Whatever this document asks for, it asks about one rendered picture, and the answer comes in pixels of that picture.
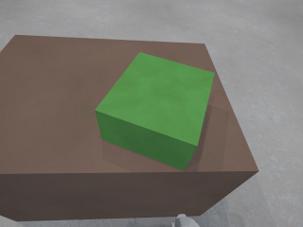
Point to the carton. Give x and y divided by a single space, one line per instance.
156 109

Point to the pedestal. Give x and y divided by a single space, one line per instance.
54 164

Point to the robot right thigh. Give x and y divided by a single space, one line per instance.
184 222

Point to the right robot shin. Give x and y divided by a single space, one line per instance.
181 216

